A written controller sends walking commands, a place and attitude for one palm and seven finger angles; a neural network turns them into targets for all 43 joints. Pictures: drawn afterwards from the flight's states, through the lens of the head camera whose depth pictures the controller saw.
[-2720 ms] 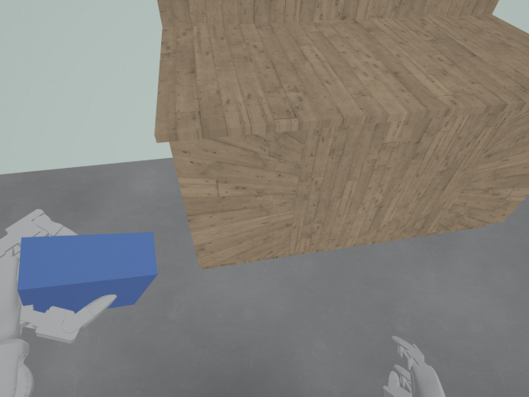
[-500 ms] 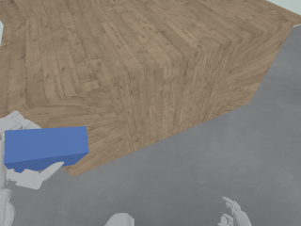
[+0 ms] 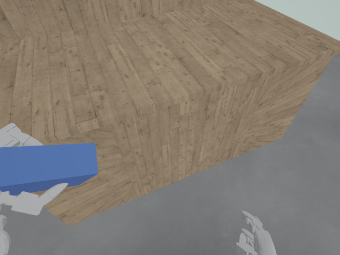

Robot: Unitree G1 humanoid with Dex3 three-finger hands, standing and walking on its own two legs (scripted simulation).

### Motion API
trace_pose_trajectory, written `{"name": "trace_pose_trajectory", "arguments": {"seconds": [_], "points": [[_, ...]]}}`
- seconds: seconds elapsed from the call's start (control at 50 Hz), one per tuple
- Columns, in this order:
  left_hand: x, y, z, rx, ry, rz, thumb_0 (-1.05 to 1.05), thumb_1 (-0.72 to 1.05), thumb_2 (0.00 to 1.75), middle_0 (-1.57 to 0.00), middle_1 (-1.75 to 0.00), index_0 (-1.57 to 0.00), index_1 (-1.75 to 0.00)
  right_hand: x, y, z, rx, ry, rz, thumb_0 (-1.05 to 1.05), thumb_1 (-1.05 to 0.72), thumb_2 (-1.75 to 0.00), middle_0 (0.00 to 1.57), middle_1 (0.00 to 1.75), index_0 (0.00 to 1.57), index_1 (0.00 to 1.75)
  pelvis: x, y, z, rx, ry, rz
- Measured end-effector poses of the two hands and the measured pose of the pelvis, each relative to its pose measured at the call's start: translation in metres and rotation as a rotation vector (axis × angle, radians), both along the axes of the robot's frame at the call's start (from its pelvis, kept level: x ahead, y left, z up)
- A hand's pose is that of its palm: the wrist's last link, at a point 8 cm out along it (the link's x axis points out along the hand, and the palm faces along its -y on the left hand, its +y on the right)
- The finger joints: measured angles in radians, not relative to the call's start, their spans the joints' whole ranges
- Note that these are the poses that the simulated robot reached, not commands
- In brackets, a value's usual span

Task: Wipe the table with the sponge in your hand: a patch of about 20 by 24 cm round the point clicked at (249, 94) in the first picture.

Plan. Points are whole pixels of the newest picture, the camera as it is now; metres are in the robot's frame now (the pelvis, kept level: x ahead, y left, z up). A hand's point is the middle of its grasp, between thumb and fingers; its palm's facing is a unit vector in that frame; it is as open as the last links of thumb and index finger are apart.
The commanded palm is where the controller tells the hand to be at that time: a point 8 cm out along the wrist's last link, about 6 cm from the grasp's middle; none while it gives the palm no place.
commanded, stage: take the last steps up to it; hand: left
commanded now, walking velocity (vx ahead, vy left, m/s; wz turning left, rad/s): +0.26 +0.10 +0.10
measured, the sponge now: (61, 169) +0.22 +0.20 +0.17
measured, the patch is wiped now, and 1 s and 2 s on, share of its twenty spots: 0.00 0.00 0.00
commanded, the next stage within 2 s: come to a stop and stand still in 0.70 s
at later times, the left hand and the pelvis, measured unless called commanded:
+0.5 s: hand (59, 122) +0.32 +0.23 +0.19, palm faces +0.42 -0.79 -0.44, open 9.2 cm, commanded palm +0.25 +0.28 +0.19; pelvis +0.10 -0.01 +0.00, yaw +1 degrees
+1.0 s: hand (73, 114) +0.34 +0.22 +0.18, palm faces +0.40 -0.79 -0.47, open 9.2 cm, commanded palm +0.28 +0.27 +0.19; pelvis +0.14 -0.02 +0.01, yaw +4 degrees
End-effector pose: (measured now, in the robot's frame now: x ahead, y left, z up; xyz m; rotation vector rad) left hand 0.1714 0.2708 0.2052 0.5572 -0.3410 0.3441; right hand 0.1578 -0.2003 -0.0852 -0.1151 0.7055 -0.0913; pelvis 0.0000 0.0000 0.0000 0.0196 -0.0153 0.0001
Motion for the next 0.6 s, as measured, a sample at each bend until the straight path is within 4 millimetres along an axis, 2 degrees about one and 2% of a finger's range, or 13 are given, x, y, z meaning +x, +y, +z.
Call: {"name": "trace_pose_trajectory", "arguments": {"seconds": [0.08, 0.14, 0.26, 0.34, 0.44, 0.52, 0.6], "points": [[0.005, -0.014, -0.001, 0.018, 0.002, 0.048, -0.01, -0.43, 1.03, -0.84, -1.38, -0.84, -1.38, 0.01, -0.012, -0.023, 0.01, 0.075, 0.045, 0.01, -0.9, -0.89, 0.21, 0.3, 0.2, 0.3, 0.017, -0.016, -0.006, -0.001, -0.002, 0.027], [0.017, -0.015, -0.005, -0.029, 0.024, 0.09, -0.01, -0.43, 1.03, -0.84, -1.38, -0.84, -1.38, 0.018, -0.028, -0.026, -0.022, 0.152, 0.07, 0.01, -0.9, -0.89, 0.21, 0.3, 0.2, 0.3, 0.029, -0.022, 0.001, 0.019, -0.001, 0.035], [0.047, -0.019, -0.008, -0.031, 0.093, 0.085, -0.01, -0.43, 1.03, -0.84, -1.38, -0.84, -1.38, 0.045, -0.059, -0.006, -0.091, 0.167, 0.043, 0.01, -0.9, -0.89, 0.2, 0.3, 0.2, 0.3, 0.052, -0.026, 0.015, 0.042, 0.015, 0.049], [0.065, -0.019, -0.004, -0.01, 0.079, 0.038, -0.01, -0.43, 1.03, -0.84, -1.38, -0.84, -1.38, 0.069, -0.068, 0.009, -0.137, 0.118, 0.018, 0.01, -0.91, -0.89, 0.2, 0.3, 0.2, 0.3, 0.069, -0.021, 0.015, 0.039, 0.018, 0.045], [0.088, -0.006, -0.002, 0.018, -0.034, -0.011, -0.01, -0.43, 1.03, -0.84, -1.38, -0.84, -1.38, 0.102, -0.064, 0.014, -0.169, 0.026, -0.032, 0.01, -0.91, -0.89, 0.2, 0.3, 0.2, 0.3, 0.092, -0.008, -0.004, 0.022, 0.001, 0.02], [0.107, 0.003, -0.005, 0.002, -0.035, 0.007, -0.01, -0.43, 1.03, -0.84, -1.38, -0.84, -1.38, 0.118, -0.045, 0.015, -0.11, -0.003, -0.03, 0.01, -0.91, -0.89, 0.2, 0.3, 0.2, 0.3, 0.101, -0.01, -0.002, 0.016, -0.003, 0.027], [0.109, -0.006, -0.002, -0.014, -0.009, 0.016, -0.01, -0.43, 1.03, -0.84, -1.38, -0.84, -1.38, 0.124, -0.028, 0.011, -0.043, -0.006, 0.009, 0.01, -0.91, -0.89, 0.2, 0.3, 0.2, 0.3, 0.109, -0.016, 0.001, 0.002, 0.003, 0.028]]}}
